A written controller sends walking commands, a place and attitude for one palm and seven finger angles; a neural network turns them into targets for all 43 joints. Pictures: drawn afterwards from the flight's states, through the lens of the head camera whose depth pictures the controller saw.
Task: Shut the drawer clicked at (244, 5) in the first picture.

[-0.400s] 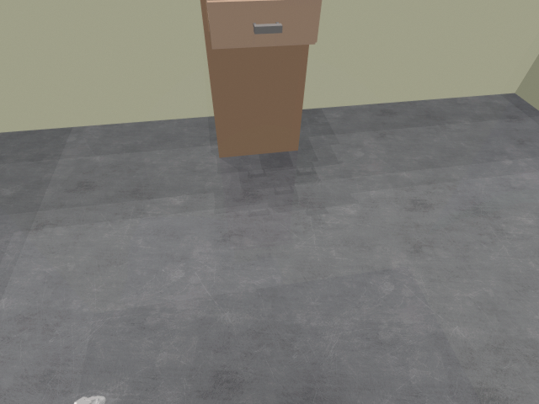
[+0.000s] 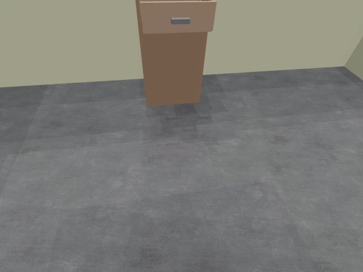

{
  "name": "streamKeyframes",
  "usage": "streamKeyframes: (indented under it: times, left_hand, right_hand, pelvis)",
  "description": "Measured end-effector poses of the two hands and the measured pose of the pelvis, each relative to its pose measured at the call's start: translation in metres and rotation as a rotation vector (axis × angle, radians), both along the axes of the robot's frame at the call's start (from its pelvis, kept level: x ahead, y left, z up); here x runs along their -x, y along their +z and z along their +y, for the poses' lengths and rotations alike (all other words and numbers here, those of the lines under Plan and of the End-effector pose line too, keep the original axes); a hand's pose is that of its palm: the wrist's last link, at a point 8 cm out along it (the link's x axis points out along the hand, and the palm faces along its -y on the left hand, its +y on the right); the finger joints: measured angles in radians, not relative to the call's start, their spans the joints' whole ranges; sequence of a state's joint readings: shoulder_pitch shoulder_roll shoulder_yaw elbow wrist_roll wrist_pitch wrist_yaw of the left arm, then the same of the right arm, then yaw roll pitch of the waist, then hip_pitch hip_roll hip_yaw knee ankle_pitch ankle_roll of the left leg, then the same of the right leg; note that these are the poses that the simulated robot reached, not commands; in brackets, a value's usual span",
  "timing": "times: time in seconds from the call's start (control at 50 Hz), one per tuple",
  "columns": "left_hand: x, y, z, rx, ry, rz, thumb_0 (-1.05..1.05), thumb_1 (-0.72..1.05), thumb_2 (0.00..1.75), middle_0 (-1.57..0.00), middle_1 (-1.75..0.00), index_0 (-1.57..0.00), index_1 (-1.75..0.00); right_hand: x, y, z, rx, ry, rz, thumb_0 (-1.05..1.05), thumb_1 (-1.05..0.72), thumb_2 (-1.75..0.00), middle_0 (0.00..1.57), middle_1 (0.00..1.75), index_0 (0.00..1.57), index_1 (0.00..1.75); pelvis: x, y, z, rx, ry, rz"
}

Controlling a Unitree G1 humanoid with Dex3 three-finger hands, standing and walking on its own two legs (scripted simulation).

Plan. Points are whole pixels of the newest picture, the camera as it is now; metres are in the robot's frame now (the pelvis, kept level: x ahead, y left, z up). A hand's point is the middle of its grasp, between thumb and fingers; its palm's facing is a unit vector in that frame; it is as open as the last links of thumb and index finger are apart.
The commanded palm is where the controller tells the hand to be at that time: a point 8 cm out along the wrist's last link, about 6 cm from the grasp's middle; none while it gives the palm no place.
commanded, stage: stand and wait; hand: left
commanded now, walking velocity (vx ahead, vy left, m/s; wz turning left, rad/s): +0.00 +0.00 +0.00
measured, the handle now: (179, 19) +1.39 +0.10 +0.02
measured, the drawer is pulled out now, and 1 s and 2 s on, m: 0.19 0.19 0.19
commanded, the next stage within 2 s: look at it before walking up in 0.42 s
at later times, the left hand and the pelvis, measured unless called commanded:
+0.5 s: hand out of the picture +0.07 +0.24 -0.15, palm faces -0.02 -0.94 -0.34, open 7.4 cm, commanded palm none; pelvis -0.01 +0.00 +0.00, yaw +0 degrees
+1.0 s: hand out of the picture +0.07 +0.24 -0.15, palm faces -0.03 -0.94 -0.33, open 7.4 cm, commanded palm none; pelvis +0.00 -0.01 +0.00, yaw +0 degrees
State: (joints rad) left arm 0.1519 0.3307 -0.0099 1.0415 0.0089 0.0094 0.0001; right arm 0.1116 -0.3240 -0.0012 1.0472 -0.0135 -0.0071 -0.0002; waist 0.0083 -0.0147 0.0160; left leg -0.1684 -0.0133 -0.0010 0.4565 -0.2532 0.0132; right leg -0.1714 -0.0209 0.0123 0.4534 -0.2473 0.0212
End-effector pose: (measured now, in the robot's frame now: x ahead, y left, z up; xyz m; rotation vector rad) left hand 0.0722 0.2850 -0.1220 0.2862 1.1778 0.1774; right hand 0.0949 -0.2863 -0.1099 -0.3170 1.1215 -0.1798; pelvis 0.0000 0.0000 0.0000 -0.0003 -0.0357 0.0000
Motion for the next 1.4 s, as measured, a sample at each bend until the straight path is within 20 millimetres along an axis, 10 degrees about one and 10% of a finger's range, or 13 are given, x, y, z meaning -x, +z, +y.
streamKeyframes:
  times: [0.34, 1.18, 1.4]
  left_hand:
    - [0.015, 0.003, 0.008, -0.028, 0.005, 0.049, 0.01, 0.90, 0.90, -0.20, -0.30, -0.21, -0.30]
    - [0.003, 0.007, -0.005, -0.026, 0.005, 0.043, 0.01, 0.90, 0.90, -0.20, -0.30, -0.21, -0.30]
    - [0.018, -0.022, -0.043, 0.060, -0.003, 0.166, 0.01, 0.90, 0.90, -0.20, -0.30, -0.20, -0.30]
  right_hand:
    - [0.036, -0.005, -0.011, 0.005, -0.042, 0.087, 0.00, -0.90, -0.90, 0.21, 0.30, 0.20, 0.30]
    - [0.017, -0.004, -0.018, -0.001, -0.028, 0.075, 0.00, -0.90, -0.90, 0.21, 0.30, 0.20, 0.30]
    - [0.044, -0.035, 0.004, -0.091, -0.130, 0.130, 0.00, -0.90, -0.90, 0.20, 0.30, 0.20, 0.30]
  pelvis:
    - [0.005, 0.002, -0.003, -0.001, -0.006, -0.003]
    - [-0.003, 0.005, -0.012, -0.003, -0.007, 0.005]
    - [-0.036, -0.011, -0.020, -0.007, -0.089, 0.026]
